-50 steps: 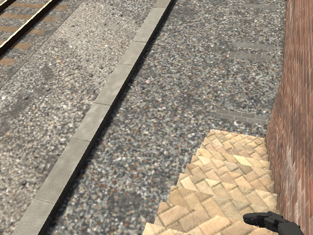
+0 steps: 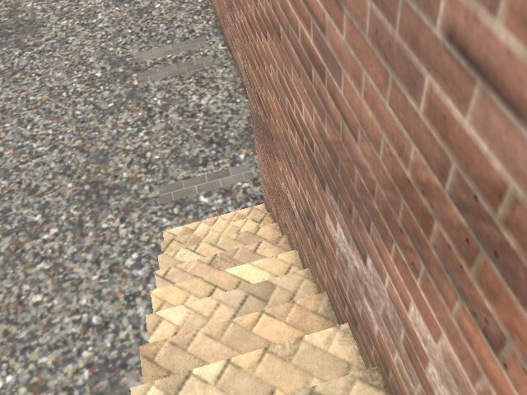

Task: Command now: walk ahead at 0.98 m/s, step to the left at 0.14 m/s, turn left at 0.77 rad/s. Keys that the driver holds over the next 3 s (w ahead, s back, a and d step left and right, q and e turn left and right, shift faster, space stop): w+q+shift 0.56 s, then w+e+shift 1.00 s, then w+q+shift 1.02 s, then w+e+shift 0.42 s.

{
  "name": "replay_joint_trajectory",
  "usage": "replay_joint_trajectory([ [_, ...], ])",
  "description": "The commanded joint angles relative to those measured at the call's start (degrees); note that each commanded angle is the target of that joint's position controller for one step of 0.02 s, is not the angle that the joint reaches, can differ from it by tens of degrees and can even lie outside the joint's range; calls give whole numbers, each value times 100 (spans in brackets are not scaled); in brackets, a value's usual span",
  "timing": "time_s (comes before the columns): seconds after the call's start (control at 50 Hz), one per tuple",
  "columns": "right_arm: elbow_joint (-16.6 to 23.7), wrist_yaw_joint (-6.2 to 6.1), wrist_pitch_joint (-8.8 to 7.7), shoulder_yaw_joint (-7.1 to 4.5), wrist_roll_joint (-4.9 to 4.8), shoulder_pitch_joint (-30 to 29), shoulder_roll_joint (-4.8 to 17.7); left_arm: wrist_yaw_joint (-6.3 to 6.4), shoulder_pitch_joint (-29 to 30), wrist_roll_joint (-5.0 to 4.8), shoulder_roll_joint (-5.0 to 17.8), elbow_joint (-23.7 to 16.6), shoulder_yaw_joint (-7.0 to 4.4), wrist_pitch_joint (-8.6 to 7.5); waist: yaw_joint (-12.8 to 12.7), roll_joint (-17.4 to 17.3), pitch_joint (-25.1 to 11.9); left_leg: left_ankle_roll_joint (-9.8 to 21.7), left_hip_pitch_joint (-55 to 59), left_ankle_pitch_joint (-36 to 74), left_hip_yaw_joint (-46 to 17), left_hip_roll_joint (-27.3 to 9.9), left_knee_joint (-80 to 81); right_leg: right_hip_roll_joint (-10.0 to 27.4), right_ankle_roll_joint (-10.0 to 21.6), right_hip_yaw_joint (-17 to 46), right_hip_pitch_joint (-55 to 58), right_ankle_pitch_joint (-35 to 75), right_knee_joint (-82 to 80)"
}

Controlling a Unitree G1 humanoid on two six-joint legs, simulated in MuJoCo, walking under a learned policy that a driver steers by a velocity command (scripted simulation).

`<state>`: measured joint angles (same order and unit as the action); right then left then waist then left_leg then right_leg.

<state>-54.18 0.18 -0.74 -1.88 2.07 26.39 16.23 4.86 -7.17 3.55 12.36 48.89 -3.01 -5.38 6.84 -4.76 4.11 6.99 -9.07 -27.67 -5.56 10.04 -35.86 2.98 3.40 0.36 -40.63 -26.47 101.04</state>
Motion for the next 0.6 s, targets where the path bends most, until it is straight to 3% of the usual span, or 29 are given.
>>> replay_joint_trajectory([
  [0.02,450,-264,-200,-60,-138,-311,837,-118,195,74,371,-697,53,-45,-924,289,205,1263,-1157,4143,-2810,-1878,965,289,-456,518,-196,2184,-4642],
  [0.04,257,-110,-233,-95,-90,-299,724,-178,-385,1,430,-42,-13,76,-918,-52,-156,1382,-1847,4776,-2781,-1680,690,104,-517,55,1274,3137,-3590],
  [0.06,131,-99,-366,10,-229,-253,295,-155,-154,-193,663,-279,-67,33,-883,30,-152,1080,-1663,4038,-2282,-1127,131,209,-480,444,1290,4852,-5020],
  [0.08,86,-39,-449,125,-346,-312,-4,-211,87,-294,702,-366,-15,-33,-683,968,-244,644,-2291,2577,-1510,-545,-323,-50,-464,55,2575,6164,-6358],
  [0.1,-82,-5,-492,157,-328,37,-108,-306,266,-302,130,-456,128,51,-443,1000,-340,601,-2583,2218,-1490,-488,-642,-388,-538,-264,3379,6522,-6610],
  [0.12,-186,34,-515,150,-275,230,-39,-336,-178,-259,71,-227,183,46,-385,678,-525,533,-2492,1936,-1387,-313,-1253,-465,-438,-326,3919,6851,-6541],
  [0.16,-298,-76,-336,35,-42,158,232,-333,-1102,-272,213,-27,138,85,-723,-291,-473,414,-1687,2635,-1498,-223,-2595,-439,-339,-14,4099,6014,-6975],
  [0.18,-295,-43,-229,-5,192,-160,435,-340,-2028,-249,558,331,-32,127,-1298,-352,-675,491,-943,3577,-1430,-319,-4059,-208,-302,400,4153,5525,-7328],
  [0.2,-109,18,-204,-48,175,-550,492,-293,-2967,-186,883,556,-211,138,-1861,-135,-705,446,-1676,3934,-1256,-168,-5535,-113,-387,346,5186,5299,-7797],
  [0.22,-159,-31,-200,-100,119,-924,318,-208,-3808,-57,1140,832,-367,116,-2379,403,-154,402,-3553,1068,-1130,324,-7900,437,-90,996,6397,5179,-8038],
  [0.24,126,-142,-227,-44,-16,-981,60,-301,-3773,-70,1221,816,-323,84,-2118,587,-35,507,-4854,-1378,-853,334,-8405,1035,-602,751,6663,6509,-6517],
  [0.26,338,-208,-247,69,-94,285,-226,-424,-2873,-156,1208,592,-282,-146,-771,1440,-123,423,-5505,-276,-514,-447,-6836,1869,-98,2146,6628,6623,-6226],
  [0.28,221,-251,-158,1,349,-460,200,-482,-2813,-353,699,617,-151,-264,-1206,795,69,384,-5720,-309,-288,-765,-6605,1914,444,2812,5893,5058,-6494],
  [0.3,194,-203,-105,-90,368,-579,366,-454,-2920,-335,549,782,-85,-369,-985,87,602,378,-5753,206,-571,-969,-5627,1646,502,2541,4954,3515,-6369],
  [0.32,212,-125,-43,-97,455,-766,229,-328,-2760,-344,573,921,-145,-458,-899,561,421,378,-5612,416,-601,-1147,-5488,1591,352,2752,4418,3224,-5910],
  [0.34,579,6,17,6,278,-1251,81,-123,-1994,-371,327,762,-16,-440,-424,415,822,-21,-3973,1987,-477,-1188,-3500,1427,485,2215,1683,2043,-6085],
  [0.36,550,66,8,23,141,-1308,-118,19,-1323,-403,48,596,113,-373,-106,433,1122,-346,-2114,2758,235,-870,-2918,1169,301,1576,-329,1654,-6081],
  [0.38,231,114,59,105,146,-871,-546,19,-1456,-445,443,584,116,-400,-41,1052,632,-423,-1391,3541,895,-488,-4253,1236,170,1500,-658,1999,-5288],
  [0.4,310,188,-23,232,49,-1005,-542,81,-1481,-653,1,600,181,-520,100,425,648,-322,-1151,5182,654,-631,-3021,357,-311,468,-1125,372,-4572],
  [0.42,190,242,-93,309,-94,-846,-679,14,-1352,-576,-63,617,207,-608,250,269,219,-458,539,7227,1357,-300,-2064,52,-418,-502,-2010,-673,-4461],
  [0.44,157,237,-84,394,-73,-921,-739,-30,-1430,-618,288,591,121,-580,-15,572,118,-468,1143,6978,1749,-49,-1824,80,-479,-835,-1762,93,-4234],
  [0.46,110,218,-41,310,-4,-1003,-427,-58,-1622,-627,554,585,50,-440,-208,772,138,-312,1227,6112,1910,57,-1453,175,-497,-835,-1280,1280,-3403],
  [0.48,-190,128,148,148,124,203,-62,-87,-1102,-569,1002,485,-3,-409,386,1534,-516,31,2380,5540,1987,131,-2306,361,-547,-786,-1371,3376,-2116],
  [0.5,-329,14,229,32,70,1048,433,-120,-461,-511,1320,224,-20,-300,902,992,-474,415,3534,4316,1163,-486,-1583,479,-736,-817,-2472,3593,-284],
  [0.52,-331,-21,185,-110,-56,1619,858,-177,82,-339,1321,194,-10,-246,1684,-3,-256,947,4081,3798,207,-1097,-327,210,-583,-896,-3388,743,2420],
  [0.54,-252,45,74,-132,-79,971,1217,-173,-507,-130,1068,-197,-6,-214,586,-444,242,805,3358,4905,-1177,-1543,-408,86,-565,-231,-3722,-1016,1409],
  [0.56,-371,100,-117,-66,-160,866,905,-147,-1355,43,997,-39,-2,-262,-40,384,87,874,2996,5512,-2223,-1942,-662,363,-297,597,-3550,-454,110],
  [0.58,21,409,-214,-28,-830,-185,-495,-308,-2334,-983,1040,540,-242,165,-923,689,259,776,149,4701,-963,-1102,-622,202,77,-114,-1285,899,-2184],
  [0.6,302,403,-176,55,-1017,-1402,-663,-223,-3166,-990,1119,608,-330,248,-1838,627,159,620,-2072,4508,-604,-942,-542,-16,75,-118,960,1340,-3231],
])
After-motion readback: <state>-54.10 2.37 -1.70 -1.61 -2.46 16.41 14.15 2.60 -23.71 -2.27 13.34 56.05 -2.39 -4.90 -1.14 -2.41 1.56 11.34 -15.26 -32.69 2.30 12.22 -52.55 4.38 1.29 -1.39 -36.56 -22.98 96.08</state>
